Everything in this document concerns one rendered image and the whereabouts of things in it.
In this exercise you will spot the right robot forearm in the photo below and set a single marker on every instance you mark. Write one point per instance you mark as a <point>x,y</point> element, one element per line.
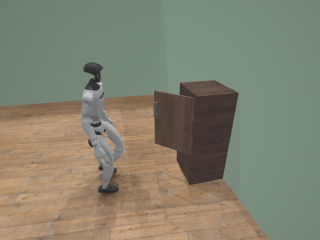
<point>91,133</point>

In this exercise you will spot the robot right foot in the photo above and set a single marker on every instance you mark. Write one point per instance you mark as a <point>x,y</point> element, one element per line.
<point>109,189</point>

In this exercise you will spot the robot right hand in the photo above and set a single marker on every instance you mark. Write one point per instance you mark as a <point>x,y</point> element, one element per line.
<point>98,153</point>

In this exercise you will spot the robot right upper arm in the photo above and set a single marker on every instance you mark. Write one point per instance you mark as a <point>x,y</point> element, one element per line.
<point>87,101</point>

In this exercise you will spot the handle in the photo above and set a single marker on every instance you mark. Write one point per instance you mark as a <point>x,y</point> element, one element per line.
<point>155,109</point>

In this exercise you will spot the right robot thigh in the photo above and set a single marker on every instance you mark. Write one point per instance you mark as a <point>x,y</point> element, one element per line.
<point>104,144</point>

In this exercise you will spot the cupboard door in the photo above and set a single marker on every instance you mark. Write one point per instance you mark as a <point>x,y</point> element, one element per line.
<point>173,124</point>

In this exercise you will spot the left robot forearm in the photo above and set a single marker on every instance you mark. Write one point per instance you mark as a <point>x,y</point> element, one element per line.
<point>104,115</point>

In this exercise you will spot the robot left hand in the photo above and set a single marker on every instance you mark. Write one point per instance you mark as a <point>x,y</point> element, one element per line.
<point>110,121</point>

